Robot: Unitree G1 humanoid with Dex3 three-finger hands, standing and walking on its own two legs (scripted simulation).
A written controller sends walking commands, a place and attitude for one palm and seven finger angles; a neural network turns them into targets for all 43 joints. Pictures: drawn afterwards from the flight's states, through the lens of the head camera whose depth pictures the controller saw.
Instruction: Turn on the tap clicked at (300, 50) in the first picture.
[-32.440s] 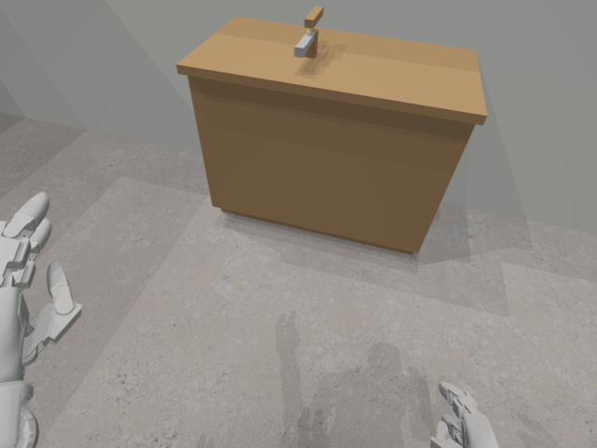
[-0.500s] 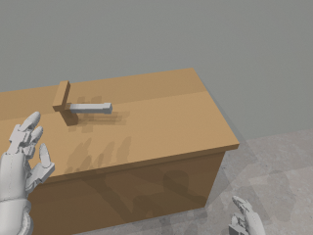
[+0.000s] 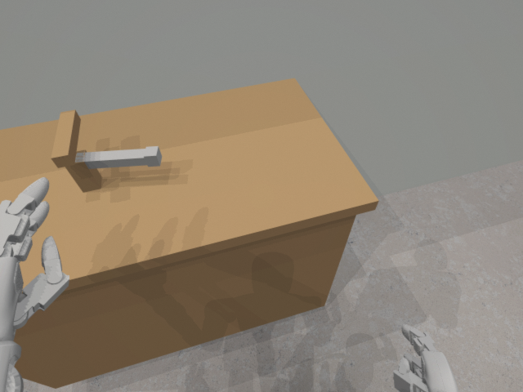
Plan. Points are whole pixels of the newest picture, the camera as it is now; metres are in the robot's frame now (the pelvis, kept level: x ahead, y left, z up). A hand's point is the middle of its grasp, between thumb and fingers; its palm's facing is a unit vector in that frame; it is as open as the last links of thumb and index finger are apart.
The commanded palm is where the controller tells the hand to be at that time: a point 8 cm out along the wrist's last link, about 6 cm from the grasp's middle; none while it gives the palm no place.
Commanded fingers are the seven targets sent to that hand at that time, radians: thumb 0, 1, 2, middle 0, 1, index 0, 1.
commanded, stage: step back with the hand held close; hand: left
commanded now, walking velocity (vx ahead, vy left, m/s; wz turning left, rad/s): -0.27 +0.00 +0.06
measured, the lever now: (153, 156) +0.52 +0.25 +0.05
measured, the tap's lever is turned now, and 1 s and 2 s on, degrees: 78 78 78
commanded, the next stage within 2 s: stop stepping back and stand still in 1.32 s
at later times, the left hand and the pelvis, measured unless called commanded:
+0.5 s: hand (17, 323) +0.16 +0.26 +0.16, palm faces +0.44 -0.78 -0.44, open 7.4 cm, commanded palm +0.10 +0.29 +0.18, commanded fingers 0.00 0.90 0.90 -0.20 -0.30 -0.20 -0.30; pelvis -0.05 +0.01 -0.02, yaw +2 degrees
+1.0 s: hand (37, 329) +0.16 +0.24 +0.15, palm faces +0.41 -0.83 -0.39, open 7.4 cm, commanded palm +0.09 +0.26 +0.18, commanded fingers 0.00 0.90 0.90 -0.20 -0.30 -0.20 -0.30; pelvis -0.08 -0.01 +0.00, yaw -2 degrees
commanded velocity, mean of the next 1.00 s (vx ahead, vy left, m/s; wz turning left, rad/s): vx -0.35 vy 0.00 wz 0.02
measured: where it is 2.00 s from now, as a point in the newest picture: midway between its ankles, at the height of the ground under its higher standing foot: outside the picture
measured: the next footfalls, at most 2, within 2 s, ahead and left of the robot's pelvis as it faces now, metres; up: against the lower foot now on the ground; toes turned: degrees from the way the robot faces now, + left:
right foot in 1.00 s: -0.15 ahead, -0.14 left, +0.00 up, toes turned +1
left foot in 1.26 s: -0.07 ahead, +0.05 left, +0.00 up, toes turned +0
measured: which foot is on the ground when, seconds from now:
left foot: down 0.00-1.00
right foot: down 0.00-0.72, up 0.74-0.98, down 1.00-1.00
